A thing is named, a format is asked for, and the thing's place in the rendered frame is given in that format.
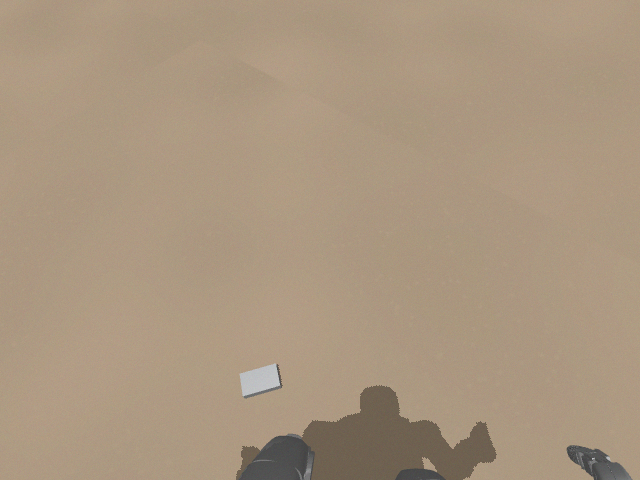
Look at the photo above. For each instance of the right robot hand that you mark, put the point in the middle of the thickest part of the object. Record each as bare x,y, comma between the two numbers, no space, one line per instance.
597,463

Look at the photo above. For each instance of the small box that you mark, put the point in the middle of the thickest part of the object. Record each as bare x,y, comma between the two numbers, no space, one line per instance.
259,381

